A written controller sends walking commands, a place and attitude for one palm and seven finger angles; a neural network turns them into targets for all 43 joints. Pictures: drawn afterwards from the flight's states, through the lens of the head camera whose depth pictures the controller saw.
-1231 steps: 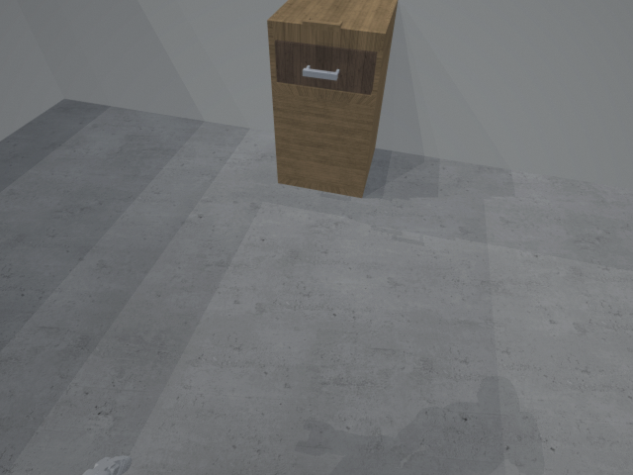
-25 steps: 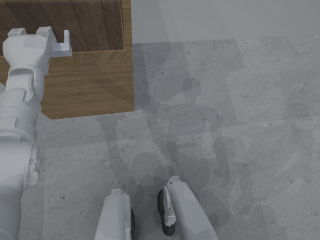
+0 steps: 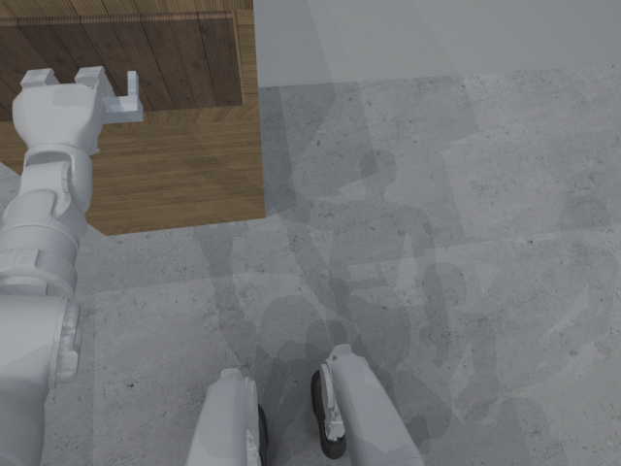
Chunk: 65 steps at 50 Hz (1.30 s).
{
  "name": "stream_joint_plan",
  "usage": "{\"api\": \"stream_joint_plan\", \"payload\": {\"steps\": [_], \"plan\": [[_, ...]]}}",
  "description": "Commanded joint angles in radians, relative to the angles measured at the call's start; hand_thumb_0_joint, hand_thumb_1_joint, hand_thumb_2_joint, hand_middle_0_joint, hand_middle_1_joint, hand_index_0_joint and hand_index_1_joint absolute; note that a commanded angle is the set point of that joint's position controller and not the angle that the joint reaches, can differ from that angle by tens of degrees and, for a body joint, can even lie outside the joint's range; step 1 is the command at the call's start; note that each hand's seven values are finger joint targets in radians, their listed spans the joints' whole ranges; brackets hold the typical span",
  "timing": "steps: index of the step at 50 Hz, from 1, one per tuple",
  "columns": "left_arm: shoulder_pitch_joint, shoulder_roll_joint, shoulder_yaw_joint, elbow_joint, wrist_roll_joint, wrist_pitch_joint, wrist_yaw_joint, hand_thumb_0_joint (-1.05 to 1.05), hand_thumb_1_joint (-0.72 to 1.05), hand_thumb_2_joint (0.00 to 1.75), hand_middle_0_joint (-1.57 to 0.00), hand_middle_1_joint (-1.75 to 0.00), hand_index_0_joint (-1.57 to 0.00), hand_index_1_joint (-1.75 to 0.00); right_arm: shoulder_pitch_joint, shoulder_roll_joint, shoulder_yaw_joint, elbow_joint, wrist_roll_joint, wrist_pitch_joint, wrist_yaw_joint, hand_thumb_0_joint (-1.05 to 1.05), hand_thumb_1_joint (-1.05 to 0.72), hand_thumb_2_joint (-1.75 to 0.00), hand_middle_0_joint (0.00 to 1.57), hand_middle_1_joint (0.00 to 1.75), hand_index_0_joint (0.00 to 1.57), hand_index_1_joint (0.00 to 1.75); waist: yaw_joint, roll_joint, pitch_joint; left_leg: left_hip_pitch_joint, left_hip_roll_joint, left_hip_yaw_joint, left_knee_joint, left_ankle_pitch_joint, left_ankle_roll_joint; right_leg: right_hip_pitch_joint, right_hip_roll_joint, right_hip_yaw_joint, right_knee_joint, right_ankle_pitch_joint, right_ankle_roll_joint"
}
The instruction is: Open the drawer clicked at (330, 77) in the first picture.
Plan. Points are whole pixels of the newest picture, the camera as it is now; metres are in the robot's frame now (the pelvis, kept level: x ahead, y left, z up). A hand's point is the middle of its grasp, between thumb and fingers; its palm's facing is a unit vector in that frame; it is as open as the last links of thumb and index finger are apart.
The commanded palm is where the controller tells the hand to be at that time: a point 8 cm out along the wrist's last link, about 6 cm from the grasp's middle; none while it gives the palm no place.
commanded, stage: pull the drawer open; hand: left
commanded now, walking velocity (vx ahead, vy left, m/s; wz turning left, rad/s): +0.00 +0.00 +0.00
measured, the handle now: (84, 97) +0.58 +0.24 -0.01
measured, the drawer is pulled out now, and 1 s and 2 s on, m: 0.01 0.06 0.12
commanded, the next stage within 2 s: none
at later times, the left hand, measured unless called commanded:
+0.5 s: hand (85, 160) +0.51 +0.24 -0.04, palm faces -0.06 -0.04 -1.00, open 5.5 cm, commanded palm +0.48 +0.23 +0.01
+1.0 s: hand (84, 184) +0.47 +0.24 -0.04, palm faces -0.06 -0.03 -1.00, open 5.5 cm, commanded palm +0.44 +0.23 +0.01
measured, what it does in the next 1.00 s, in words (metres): stands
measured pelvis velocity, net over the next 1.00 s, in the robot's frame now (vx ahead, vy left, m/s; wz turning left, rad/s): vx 0.02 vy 0.00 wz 0.01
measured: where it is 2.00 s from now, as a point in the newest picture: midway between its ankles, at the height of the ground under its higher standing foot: (293, 447)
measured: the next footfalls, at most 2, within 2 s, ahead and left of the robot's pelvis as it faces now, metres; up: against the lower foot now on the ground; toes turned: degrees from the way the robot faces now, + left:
none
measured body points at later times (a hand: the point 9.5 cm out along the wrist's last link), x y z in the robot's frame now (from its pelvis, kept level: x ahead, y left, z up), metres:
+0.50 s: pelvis +0.02 +0.01 +0.02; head +0.21 +0.02 +0.43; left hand +0.50 +0.24 +0.02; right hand +0.07 -0.27 -0.11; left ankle +0.00 +0.08 -0.59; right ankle +0.06 -0.11 -0.59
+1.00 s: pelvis +0.02 +0.00 +0.02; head +0.19 +0.00 +0.44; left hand +0.47 +0.24 +0.02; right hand +0.07 -0.27 -0.12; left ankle +0.00 +0.08 -0.59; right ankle +0.06 -0.11 -0.59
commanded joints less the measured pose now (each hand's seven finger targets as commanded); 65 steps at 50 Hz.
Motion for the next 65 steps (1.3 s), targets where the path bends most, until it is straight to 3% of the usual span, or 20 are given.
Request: {"api": "stream_joint_plan", "payload": {"steps": [1,5,6,15,17,19,20,22,31,34,37,38,41,45,49,52,54,58,63,65], "plan": [[-0.209,0.202,0.054,-0.171,-0.012,-0.044,0.039,0.00,0.90,0.90,-0.40,-1.35,-0.40,-1.35,0.199,-0.185,-0.070,-0.014,-0.005,-0.007,-0.020,0.00,-0.90,-0.90,0.20,0.30,0.20,0.30,0.032,0.085,-0.619,0.380,0.006,-0.073,-0.172,0.509,-0.015,0.457,0.005,0.028,-0.094,0.352,-0.013],[-0.176,0.170,0.052,-0.177,-0.012,-0.059,0.070,0.00,0.90,0.90,-0.40,-1.35,-0.40,-1.35,0.191,-0.186,-0.077,-0.010,-0.010,-0.006,-0.018,0.00,-0.90,-0.90,0.20,0.30,0.20,0.30,0.031,0.068,-0.575,0.392,0.011,-0.073,-0.171,0.537,-0.018,0.432,0.003,0.027,-0.094,0.361,-0.011],[-0.154,0.185,0.070,-0.187,-0.009,-0.061,0.080,0.00,0.90,0.90,-0.40,-1.35,-0.40,-1.35,0.191,-0.187,-0.079,-0.010,-0.010,-0.004,-0.017,0.00,-0.90,-0.90,0.20,0.30,0.20,0.30,0.047,0.068,-0.593,0.398,0.009,-0.074,-0.172,0.548,-0.020,0.444,0.004,0.028,-0.091,0.366,-0.013],[-0.096,0.076,0.032,-0.221,-0.002,-0.027,0.146,0.00,0.90,0.90,-0.40,-1.35,-0.40,-1.35,0.181,-0.179,-0.100,-0.006,-0.014,0.012,-0.001,0.00,-0.90,-0.90,0.20,0.30,0.20,0.30,0.057,0.096,-0.618,0.549,0.027,-0.098,-0.185,0.736,-0.043,0.415,0.000,0.014,-0.096,0.420,-0.008],[-0.076,0.092,0.050,-0.232,-0.006,-0.017,0.152,0.00,0.90,0.90,-0.40,-1.35,-0.40,-1.35,0.177,-0.181,-0.101,-0.007,-0.014,0.016,-0.001,0.00,-0.90,-0.90,0.20,0.30,0.20,0.30,0.064,0.077,-0.633,0.556,0.025,-0.089,-0.187,0.756,-0.040,0.453,0.000,0.019,-0.104,0.453,-0.006],[-0.066,0.107,0.062,-0.224,-0.008,-0.009,0.150,0.00,0.90,0.90,-0.40,-1.35,-0.40,-1.35,0.170,-0.181,-0.099,-0.006,-0.014,0.021,-0.002,0.00,-0.90,-0.90,0.20,0.30,0.20,0.30,0.068,0.057,-0.634,0.545,0.022,-0.086,-0.192,0.740,-0.038,0.471,0.000,0.023,-0.104,0.458,-0.007],[-0.069,0.069,0.033,-0.222,-0.009,-0.007,0.150,0.00,0.90,0.90,-0.40,-1.35,-0.40,-1.35,0.171,-0.176,-0.100,-0.007,-0.014,0.020,-0.004,0.00,-0.90,-0.90,0.20,0.30,0.20,0.30,0.054,0.054,-0.621,0.541,0.022,-0.083,-0.194,0.740,-0.034,0.476,0.000,0.023,-0.111,0.469,-0.005],[-0.039,0.096,0.056,-0.221,-0.007,-0.010,0.149,0.00,0.90,0.90,-0.40,-1.35,-0.40,-1.35,0.162,-0.178,-0.098,-0.008,-0.014,0.022,-0.004,0.00,-0.90,-0.90,0.20,0.30,0.20,0.30,0.074,0.047,-0.608,0.525,0.018,-0.077,-0.204,0.711,-0.033,0.495,-0.001,0.025,-0.113,0.458,-0.007],[0.018,0.047,0.037,-0.241,0.001,-0.031,0.167,0.00,0.90,0.90,-0.40,-1.35,-0.40,-1.35,0.132,-0.168,-0.101,-0.017,-0.018,0.021,-0.007,0.00,-0.90,-0.90,0.20,0.30,0.20,0.30,0.081,0.064,-0.587,0.542,0.016,-0.069,-0.214,0.710,-0.035,0.486,-0.001,0.030,-0.122,0.453,-0.010],[0.012,0.041,0.037,-0.236,0.001,-0.030,0.175,0.00,0.90,0.90,-0.40,-1.35,-0.40,-1.35,0.127,-0.167,-0.103,-0.013,-0.019,0.018,-0.008,0.00,-0.90,-0.90,0.20,0.30,0.20,0.30,0.073,0.024,-0.564,0.506,0.011,-0.063,-0.213,0.669,-0.029,0.498,0.000,0.034,-0.124,0.451,-0.010],[0.032,0.029,0.030,-0.250,0.012,-0.029,0.186,0.00,0.90,0.90,-0.40,-1.35,-0.40,-1.35,0.120,-0.166,-0.106,-0.015,-0.018,0.020,-0.007,0.00,-0.90,-0.90,0.20,0.30,0.20,0.30,0.085,0.063,-0.582,0.539,0.013,-0.065,-0.217,0.690,-0.037,0.481,0.000,0.031,-0.121,0.442,-0.012],[0.041,0.022,0.027,-0.240,0.008,-0.025,0.187,0.00,0.90,0.90,-0.40,-1.35,-0.40,-1.35,0.120,-0.165,-0.106,-0.014,-0.017,0.019,-0.005,0.00,-0.90,-0.90,0.20,0.30,0.20,0.30,0.085,0.043,-0.571,0.525,0.011,-0.062,-0.220,0.673,-0.034,0.495,0.000,0.031,-0.125,0.439,-0.012],[0.043,0.058,0.055,-0.257,0.005,-0.027,0.189,0.00,0.90,0.90,-0.40,-1.35,-0.40,-1.35,0.118,-0.169,-0.107,-0.013,-0.017,0.018,-0.007,0.00,-0.90,-0.90,0.20,0.30,0.20,0.30,0.092,0.019,-0.591,0.507,0.007,-0.057,-0.222,0.646,-0.030,0.527,-0.001,0.038,-0.124,0.448,-0.011],[0.077,0.025,0.035,-0.250,-0.001,-0.024,0.187,0.00,0.90,0.90,-0.40,-1.35,-0.40,-1.35,0.106,-0.163,-0.107,-0.015,-0.015,0.015,-0.008,0.00,-0.90,-0.90,0.20,0.30,0.20,0.30,0.093,0.022,-0.572,0.494,0.002,-0.053,-0.231,0.612,-0.029,0.532,-0.002,0.040,-0.132,0.437,-0.011],[0.084,0.077,0.075,-0.263,-0.002,-0.033,0.188,0.00,0.90,0.90,-0.40,-1.35,-0.40,-1.35,0.093,-0.167,-0.103,-0.014,-0.015,0.011,-0.012,0.00,-0.90,-0.90,0.20,0.30,0.20,0.30,0.106,0.001,-0.566,0.448,-0.005,-0.043,-0.233,0.558,-0.024,0.563,-0.002,0.051,-0.129,0.432,-0.014],[0.093,0.036,0.044,-0.282,0.007,-0.043,0.196,0.00,0.90,0.90,-0.40,-1.35,-0.40,-1.35,0.085,-0.160,-0.107,-0.018,-0.015,0.004,-0.013,0.00,-0.90,-0.90,0.20,0.30,0.20,0.30,0.104,0.029,-0.565,0.467,-0.004,-0.042,-0.234,0.562,-0.026,0.539,-0.005,0.048,-0.132,0.419,-0.013],[0.121,0.056,0.072,-0.277,0.001,-0.043,0.198,0.00,0.90,0.90,-0.40,-1.35,-0.40,-1.35,0.083,-0.163,-0.106,-0.017,-0.015,0.006,-0.011,0.00,-0.90,-0.90,0.20,0.30,0.20,0.30,0.115,0.009,-0.566,0.461,-0.006,-0.041,-0.233,0.560,-0.026,0.551,-0.004,0.051,-0.129,0.419,-0.014],[0.103,0.034,0.047,-0.263,0.012,-0.042,0.208,0.00,0.90,0.90,-0.40,-1.35,-0.40,-1.35,0.071,-0.162,-0.109,-0.016,-0.012,0.001,-0.014,0.00,-0.90,-0.90,0.20,0.30,0.20,0.30,0.103,-0.001,-0.533,0.432,-0.009,-0.038,-0.234,0.493,-0.024,0.525,-0.004,0.052,-0.137,0.371,-0.013],[0.123,0.037,0.058,-0.274,0.012,-0.037,0.218,0.00,0.90,0.90,-0.40,-1.35,-0.40,-1.35,0.068,-0.160,-0.111,-0.018,-0.011,-0.001,-0.015,0.00,-0.90,-0.90,0.20,0.30,0.20,0.30,0.113,-0.020,-0.548,0.435,-0.012,-0.036,-0.239,0.492,-0.023,0.547,-0.005,0.054,-0.139,0.375,-0.012],[0.146,0.035,0.058,-0.294,0.013,-0.038,0.219,0.00,0.90,0.90,-0.40,-1.35,-0.40,-1.35,0.061,-0.158,-0.111,-0.022,-0.011,0.000,-0.015,0.00,-0.90,-0.90,0.20,0.30,0.20,0.30,0.125,0.005,-0.566,0.458,-0.011,-0.040,-0.245,0.514,-0.027,0.549,-0.006,0.051,-0.133,0.382,-0.014]]}}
